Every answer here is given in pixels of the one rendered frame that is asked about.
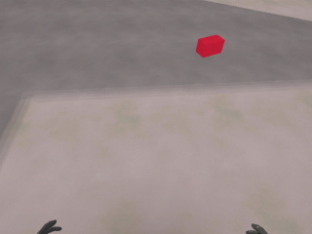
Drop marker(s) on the carton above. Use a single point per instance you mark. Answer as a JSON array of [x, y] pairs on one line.
[[209, 46]]

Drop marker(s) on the right robot hand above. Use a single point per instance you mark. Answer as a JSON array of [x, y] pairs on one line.
[[257, 230]]

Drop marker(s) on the left robot hand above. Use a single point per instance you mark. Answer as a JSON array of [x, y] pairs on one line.
[[49, 227]]

